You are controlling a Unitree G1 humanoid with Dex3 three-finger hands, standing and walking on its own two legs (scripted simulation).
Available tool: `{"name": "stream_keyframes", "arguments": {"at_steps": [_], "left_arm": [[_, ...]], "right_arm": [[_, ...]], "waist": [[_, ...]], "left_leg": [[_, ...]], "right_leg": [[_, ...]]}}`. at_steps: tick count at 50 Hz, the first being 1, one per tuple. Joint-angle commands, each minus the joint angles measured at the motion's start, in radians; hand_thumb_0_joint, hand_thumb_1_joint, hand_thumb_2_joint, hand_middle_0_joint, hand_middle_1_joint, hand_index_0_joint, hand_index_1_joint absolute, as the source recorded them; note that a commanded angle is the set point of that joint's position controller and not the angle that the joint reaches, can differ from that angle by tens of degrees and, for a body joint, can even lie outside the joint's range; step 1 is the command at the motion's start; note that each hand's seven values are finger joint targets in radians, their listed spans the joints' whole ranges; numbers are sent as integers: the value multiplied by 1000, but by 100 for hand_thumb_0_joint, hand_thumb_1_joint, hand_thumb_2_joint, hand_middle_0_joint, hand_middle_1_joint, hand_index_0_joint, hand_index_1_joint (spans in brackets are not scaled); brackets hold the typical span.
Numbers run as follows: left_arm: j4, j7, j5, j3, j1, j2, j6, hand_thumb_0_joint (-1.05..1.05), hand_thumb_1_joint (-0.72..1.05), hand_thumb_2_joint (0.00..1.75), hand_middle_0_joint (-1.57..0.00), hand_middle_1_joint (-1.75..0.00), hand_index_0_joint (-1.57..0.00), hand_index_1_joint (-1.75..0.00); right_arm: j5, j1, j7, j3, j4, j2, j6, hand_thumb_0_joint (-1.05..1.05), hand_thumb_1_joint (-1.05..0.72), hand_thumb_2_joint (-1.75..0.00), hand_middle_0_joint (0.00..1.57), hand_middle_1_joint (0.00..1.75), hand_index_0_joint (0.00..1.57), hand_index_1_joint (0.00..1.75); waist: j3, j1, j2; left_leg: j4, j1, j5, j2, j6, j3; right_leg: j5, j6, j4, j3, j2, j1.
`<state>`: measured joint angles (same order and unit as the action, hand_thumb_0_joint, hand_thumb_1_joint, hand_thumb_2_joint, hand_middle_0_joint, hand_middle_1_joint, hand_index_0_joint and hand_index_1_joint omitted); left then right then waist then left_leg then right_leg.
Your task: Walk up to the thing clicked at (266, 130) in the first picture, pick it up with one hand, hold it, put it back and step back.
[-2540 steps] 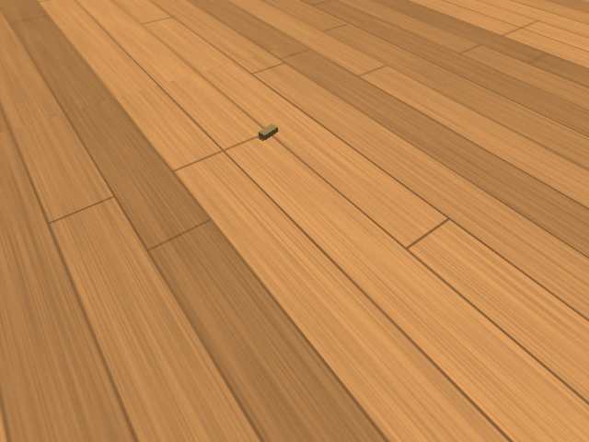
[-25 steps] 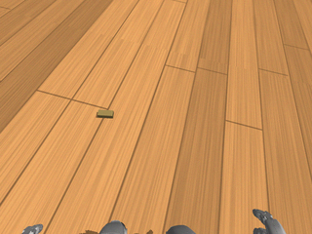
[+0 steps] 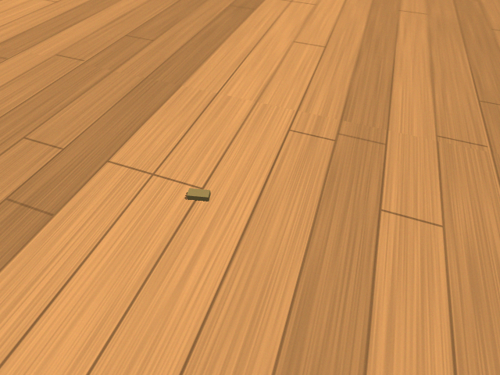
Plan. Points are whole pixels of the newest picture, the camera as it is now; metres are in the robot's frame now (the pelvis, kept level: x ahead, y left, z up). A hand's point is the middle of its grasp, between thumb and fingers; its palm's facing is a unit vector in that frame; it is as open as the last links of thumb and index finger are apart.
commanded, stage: step back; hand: left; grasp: from above
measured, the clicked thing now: (198, 194) +1.09 +0.27 -0.74
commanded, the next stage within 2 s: stand in 0.78 s
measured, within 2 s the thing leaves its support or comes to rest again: neither
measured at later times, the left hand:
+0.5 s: hand out of the picture +0.09 +0.25 -0.13, palm faces +0.05 -0.92 -0.40, open 7.4 cm
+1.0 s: hand out of the picture +0.13 +0.25 -0.14, palm faces -0.01 -0.94 -0.33, open 7.4 cm
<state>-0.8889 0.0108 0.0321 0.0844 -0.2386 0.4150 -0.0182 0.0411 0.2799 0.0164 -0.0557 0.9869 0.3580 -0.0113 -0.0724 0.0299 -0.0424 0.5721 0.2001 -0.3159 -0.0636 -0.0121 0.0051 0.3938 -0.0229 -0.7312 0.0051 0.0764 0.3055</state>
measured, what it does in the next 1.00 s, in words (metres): steps on the spot: right foot, then left foot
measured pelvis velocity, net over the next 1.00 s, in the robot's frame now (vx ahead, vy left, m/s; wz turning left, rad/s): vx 0.06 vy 0.00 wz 0.02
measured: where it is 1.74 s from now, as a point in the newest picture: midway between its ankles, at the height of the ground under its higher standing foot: outside the picture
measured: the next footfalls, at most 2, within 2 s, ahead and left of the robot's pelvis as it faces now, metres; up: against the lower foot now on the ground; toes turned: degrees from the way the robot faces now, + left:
right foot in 0.24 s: +0.09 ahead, -0.14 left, +0.00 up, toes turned -1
left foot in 0.54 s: +0.13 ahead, +0.13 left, +0.00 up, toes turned +2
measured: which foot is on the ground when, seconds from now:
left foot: down 0.00-0.26, up 0.28-0.52, down 0.54-1.00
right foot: up 0.00-0.22, down 0.24-1.00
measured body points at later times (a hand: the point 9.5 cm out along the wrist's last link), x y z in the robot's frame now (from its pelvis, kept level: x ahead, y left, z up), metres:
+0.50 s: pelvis +0.04 -0.02 +0.00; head +0.06 -0.04 +0.45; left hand +0.09 +0.30 -0.11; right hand +0.13 -0.33 -0.13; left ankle +0.07 +0.13 -0.71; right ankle +0.05 -0.14 -0.72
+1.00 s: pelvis +0.06 +0.00 +0.02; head +0.07 +0.00 +0.47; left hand +0.13 +0.30 -0.11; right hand +0.18 -0.29 -0.11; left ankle +0.09 +0.13 -0.72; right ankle +0.05 -0.14 -0.72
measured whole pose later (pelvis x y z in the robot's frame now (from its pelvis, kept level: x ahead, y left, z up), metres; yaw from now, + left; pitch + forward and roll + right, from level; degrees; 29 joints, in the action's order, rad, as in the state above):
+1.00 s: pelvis +0.06 +0.00 +0.02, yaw +1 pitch -3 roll +0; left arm -1.11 0.02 0.00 0.00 -0.11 0.35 0.02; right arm 0.00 0.05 0.01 -0.01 1.09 0.34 0.02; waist -0.07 0.01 0.01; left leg 0.44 0.20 -0.20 0.03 0.02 0.01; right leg 0.25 0.03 -0.44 0.02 0.04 0.14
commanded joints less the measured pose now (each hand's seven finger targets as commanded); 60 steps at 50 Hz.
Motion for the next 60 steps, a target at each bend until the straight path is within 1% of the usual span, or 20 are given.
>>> {"name": "stream_keyframes", "arguments": {"at_steps": [1, 2, 4, 8, 11, 12, 13, 14, 15, 16, 19, 24, 27, 28, 30, 32, 37, 39, 49, 60], "left_arm": [[84, -7, -9, 55, 126, 239, 39, 0, 90, 90, -20, -30, -20, -30], [64, -2, -13, 52, 90, 217, 43, 0, 90, 90, -20, -30, -20, -30], [36, 7, -13, 46, 46, 187, 52, 0, 90, 90, -20, -30, -20, -30], [21, 11, -14, 42, 40, 156, 61, 0, 90, 90, -20, -30, -20, -30], [-36, -13, -7, 43, -64, 143, 82, 0, 90, 90, -20, -30, -20, -30], [-44, -23, 1, 51, -97, 170, 90, 0, 90, 90, -20, -30, -20, -30], [-38, -31, 17, 69, -114, 252, 98, 0, 90, 90, -20, -30, -20, -30], [-11, -31, 11, 75, -51, 293, 95, 0, 90, 90, -20, -30, -20, -30], [9, -30, 8, 75, 7, 311, 93, 0, 90, 90, -20, -30, -20, -30], [16, -30, 2, 69, 26, 279, 95, 0, 90, 90, -20, -30, -20, -30], [1, -34, -6, 45, 35, 229, 106, 0, 90, 90, -20, -30, -20, -30], [9, -37, -13, 32, 90, 222, 92, 0, 90, 90, -20, -30, -20, -30], [7, -38, -27, 18, 97, 194, 69, 0, 90, 90, -20, -30, -20, -30], [12, -38, -29, 12, 94, 171, 64, 0, 90, 90, -20, -30, -20, -30], [-15, -38, -46, 10, 79, 161, 47, 0, 90, 90, -20, -30, -20, -30], [-47, -37, -36, 5, 82, 156, 43, 0, 90, 90, -20, -30, -20, -30], [-92, -28, -27, 7, 104, 189, 52, 0, 90, 90, -20, -30, -20, -30], [-116, -19, -27, -28, 119, 136, 52, 0, 90, 90, -20, -30, -20, -30], [-164, -17, -28, -44, 181, 159, 64, 0, 90, 90, -20, -30, -20, -30], [-182, -16, -23, -48, 189, 155, 64, 0, 90, 90, -20, -30, -20, -30]], "right_arm": [[-2, -55, -17, -96, -108, 370, 56, 0, -90, -90, 20, 30, 20, 30], [5, -76, -15, -77, -113, 307, 57, 0, -90, -90, 20, 30, 20, 30], [6, -72, -12, -64, -118, 263, 64, 0, -90, -90, 20, 30, 20, 30], [0, -51, -3, -72, -116, 279, 55, 0, -90, -90, 20, 30, 20, 30], [-16, -98, -4, -47, -128, 216, 29, 0, -90, -90, 20, 30, 20, 30], [-22, -85, -7, -27, -138, 157, 28, 0, -90, -90, 20, 30, 20, 30], [-30, -70, -10, -8, -158, 100, 30, 0, -90, -90, 20, 30, 20, 30], [-20, -67, -25, -26, -146, 164, 20, 0, -90, -90, 20, 30, 20, 30], [-19, -47, -29, -44, -124, 221, 21, 0, -90, -90, 20, 30, 20, 30], [-19, -45, -28, -47, -113, 237, 26, 0, -90, -90, 20, 30, 20, 30], [-19, -43, -19, -41, -86, 200, 27, 0, -90, -90, 20, 30, 20, 30], [-20, -48, -16, -35, -67, 170, 26, 0, -90, -90, 20, 30, 20, 30], [-16, -43, -25, -43, -34, 176, 32, 0, -90, -90, 20, 30, 20, 30], [-12, -45, -29, -51, -33, 210, 34, 0, -90, -90, 20, 30, 20, 30], [-27, -157, -31, -51, -59, 285, 37, 0, -90, -90, 20, 30, 20, 30], [-26, -215, -28, -38, -51, 265, 31, 0, -90, -90, 20, 30, 20, 30], [-28, -241, -27, -19, -19, 210, 26, 0, -90, -90, 20, 30, 20, 30], [-30, -222, -21, -8, 2, 208, 38, 0, -90, -90, 20, 30, 20, 30], [-35, -262, -14, 0, 58, 195, 52, 0, -90, -90, 20, 30, 20, 30], [-31, -276, -10, 4, 90, 196, 43, 0, -90, -90, 20, 30, 20, 30]], "waist": [[-114, -46, 167], [-121, -24, 114], [-95, -21, 144], [-1, -48, 215], [57, 22, 147], [96, 32, 52], [92, 36, -148], [59, 27, -57], [8, 10, -50], [-23, -2, -14], [0, -12, -37], [64, -28, -120], [96, -41, -77], [125, -35, -9], [144, -1, 134], [109, 12, 149], [104, -5, 109], [121, -23, 113], [131, -33, 46], [96, -29, 62]], "left_leg": [[-406, 131, -507, 444, -279, -625], [-375, 116, -409, 361, -243, -484], [-335, 60, -261, 267, -182, -346], [-268, 41, -168, 250, -173, -264], [-25, 163, -18, 182, -106, -136], [119, 227, -27, 132, -73, -93], [316, 390, -177, -10, -19, -73], [383, 379, -275, 28, -9, -134], [412, 335, -288, 74, -6, -142], [418, 331, -247, 96, -3, -157], [342, 254, -149, 87, 5, -144], [81, 83, -62, 91, 17, -4], [-92, -38, 232, 67, -7, 8], [-64, -71, 402, 136, -37, -74], [-119, 82, 320, 306, -170, -271], [-146, 152, 226, 304, -162, -243], [-100, 102, 144, 195, -44, -134], [-154, 22, 183, 198, -35, -146], [-215, -106, 352, 200, -12, -97], [-281, -83, 221, 191, 8, -77]], "right_leg": [[138, -13, -246, -80, 4, 220], [109, -11, -206, -70, 0, 199], [43, -9, -124, -28, -23, 203], [28, 9, 50, 35, -61, 59], [-139, 2, 312, 66, -110, -224], [-145, -6, 347, -54, -33, -307], [-86, -75, 444, -417, 188, -350], [104, -156, 494, -527, 317, -228], [130, -245, 489, -580, 366, -117], [39, -247, 462, -506, 333, -105], [-267, -160, 384, -258, 203, -88], [-559, -147, 267, -115, 176, -55], [-568, -67, 121, -52, 101, -36], [-491, -36, 80, -35, 70, -1], [-107, 2, 14, 22, -48, -83], [-9, -9, 84, 10, -47, -144], [-178, -33, 224, -83, 37, -108], [-207, -15, 264, -76, 34, -107], [-353, 7, 384, -68, 54, -179], [-252, 12, 467, -77, 60, -184]]}}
